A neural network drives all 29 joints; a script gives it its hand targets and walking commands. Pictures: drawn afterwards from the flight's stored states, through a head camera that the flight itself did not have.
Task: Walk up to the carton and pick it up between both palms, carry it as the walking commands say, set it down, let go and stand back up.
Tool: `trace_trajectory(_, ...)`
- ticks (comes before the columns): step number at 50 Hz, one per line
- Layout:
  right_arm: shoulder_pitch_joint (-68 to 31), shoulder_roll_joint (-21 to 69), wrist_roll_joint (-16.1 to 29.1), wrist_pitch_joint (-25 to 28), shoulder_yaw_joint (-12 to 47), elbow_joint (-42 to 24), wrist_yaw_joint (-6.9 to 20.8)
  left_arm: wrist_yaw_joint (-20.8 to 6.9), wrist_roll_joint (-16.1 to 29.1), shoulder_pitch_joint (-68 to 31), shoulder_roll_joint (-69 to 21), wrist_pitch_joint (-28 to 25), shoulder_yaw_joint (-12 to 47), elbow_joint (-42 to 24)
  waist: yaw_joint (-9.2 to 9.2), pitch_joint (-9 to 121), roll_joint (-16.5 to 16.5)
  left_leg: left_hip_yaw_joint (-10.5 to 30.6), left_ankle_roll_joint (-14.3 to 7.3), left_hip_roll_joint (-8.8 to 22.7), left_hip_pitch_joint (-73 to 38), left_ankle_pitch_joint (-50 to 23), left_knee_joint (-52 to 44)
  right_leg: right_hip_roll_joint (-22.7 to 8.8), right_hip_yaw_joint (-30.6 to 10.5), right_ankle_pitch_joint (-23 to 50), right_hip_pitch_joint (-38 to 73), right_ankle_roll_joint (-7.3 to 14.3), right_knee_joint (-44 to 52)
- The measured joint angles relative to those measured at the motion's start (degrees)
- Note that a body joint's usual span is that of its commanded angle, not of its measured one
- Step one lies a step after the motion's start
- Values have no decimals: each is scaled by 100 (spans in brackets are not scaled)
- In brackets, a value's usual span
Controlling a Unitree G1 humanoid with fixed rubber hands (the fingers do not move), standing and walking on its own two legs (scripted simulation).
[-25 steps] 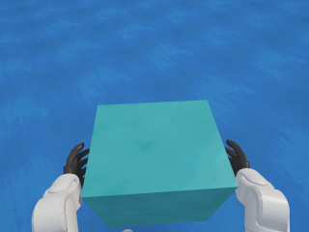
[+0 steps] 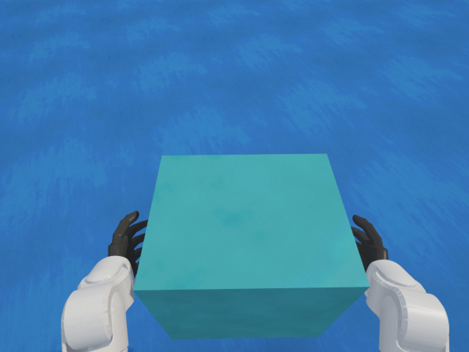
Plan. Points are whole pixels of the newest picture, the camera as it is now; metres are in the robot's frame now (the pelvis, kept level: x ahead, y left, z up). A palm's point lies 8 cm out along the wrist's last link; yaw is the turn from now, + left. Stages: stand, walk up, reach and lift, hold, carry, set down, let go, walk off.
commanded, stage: carry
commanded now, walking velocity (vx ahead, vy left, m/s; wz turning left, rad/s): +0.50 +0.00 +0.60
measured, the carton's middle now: (244, 251) +0.30 -0.01 -0.01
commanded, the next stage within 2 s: none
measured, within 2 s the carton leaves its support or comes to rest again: neither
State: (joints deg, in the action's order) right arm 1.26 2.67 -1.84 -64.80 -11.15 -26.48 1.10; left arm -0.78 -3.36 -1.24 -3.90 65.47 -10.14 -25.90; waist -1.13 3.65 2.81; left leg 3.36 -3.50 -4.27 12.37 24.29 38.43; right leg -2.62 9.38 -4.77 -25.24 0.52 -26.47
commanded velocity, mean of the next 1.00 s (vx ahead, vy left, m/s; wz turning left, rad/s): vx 0.27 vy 0.09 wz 0.32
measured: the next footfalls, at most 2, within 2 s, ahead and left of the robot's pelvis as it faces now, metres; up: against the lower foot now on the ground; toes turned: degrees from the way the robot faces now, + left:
left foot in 0.38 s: +0.36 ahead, +0.17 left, +0.00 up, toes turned +18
right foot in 0.76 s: +0.66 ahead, +0.12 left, +0.00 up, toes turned +15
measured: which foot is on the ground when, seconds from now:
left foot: up 0.00-0.36, down 0.38-0.76, up 0.78-1.00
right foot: down 0.00-0.40, up 0.42-0.74, down 0.76-1.00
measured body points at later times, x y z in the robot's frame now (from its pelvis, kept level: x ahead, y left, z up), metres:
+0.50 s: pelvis +0.31 +0.10 +0.00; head +0.32 +0.11 +0.45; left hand +0.53 +0.34 +0.05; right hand +0.60 -0.03 +0.05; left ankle +0.32 +0.15 -0.73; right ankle +0.19 -0.07 -0.64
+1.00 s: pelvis +0.54 +0.21 +0.02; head +0.58 +0.21 +0.47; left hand +0.67 +0.49 +0.09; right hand +0.86 +0.17 +0.06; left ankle +0.51 +0.37 -0.67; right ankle +0.62 +0.11 -0.73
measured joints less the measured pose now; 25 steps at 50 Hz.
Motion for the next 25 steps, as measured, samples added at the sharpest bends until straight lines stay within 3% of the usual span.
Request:
trace_trajectory(3,-195,-139,25,-44,25,231,30,20,-109,2,-89,-45,-27,96,79,90,-121,-350,184,84,846,109,1664,-212,264,-591,431,79,52)
trace_trajectory(5,-267,-117,12,-67,64,356,48,34,-124,116,-62,-23,-41,31,125,133,-274,-580,286,228,1255,-42,1810,-369,391,-687,831,-65,369)
trace_trajectory(12,-275,104,-66,-68,136,198,63,70,49,218,83,152,-164,-380,289,-70,-459,-971,335,589,2013,-1213,301,-719,818,-1175,2140,-369,950)
trace_trajectory(17,-206,123,-98,-203,105,-7,46,57,85,169,4,242,-213,-406,226,-50,-366,-1355,140,427,1663,-1730,-643,-976,943,-1892,2825,-778,454)
trace_trajectory(18,-227,84,-89,-253,101,-2,46,55,55,165,-16,258,-195,-389,193,-10,-284,-1392,71,370,1455,-1743,-808,-1026,886,-2041,2829,-843,29)
trace_trajectory(19,-267,89,-88,-274,96,66,45,51,22,139,17,287,-180,-358,132,43,-277,-1394,-133,295,1312,-1744,-802,-1139,767,-2173,2725,-873,-588)
trace_trajectory(20,-302,162,-123,-236,76,194,37,40,8,47,114,318,-173,-242,34,67,-400,-1412,-265,186,1314,-1516,-512,-1251,495,-2098,2494,-833,-1368)
trace_trajectory(22,-324,225,-217,-192,63,384,8,10,29,-196,295,378,-139,104,-124,54,-462,-1257,-350,79,1256,-1038,-240,-836,-296,-2503,1755,-723,-3024)
trace_trajectory(23,-311,211,-242,-191,88,452,-16,-15,24,-284,347,395,-125,271,-154,33,-480,-1183,-346,40,1140,-938,-326,-635,-503,-2565,1364,-666,-3599)
trace_trajectory(25,-261,161,-263,-220,102,553,-45,-36,-6,-340,320,381,-109,522,-180,6,-479,-1051,-285,-26,851,-964,-669,-389,-640,-2449,702,-590,-3865)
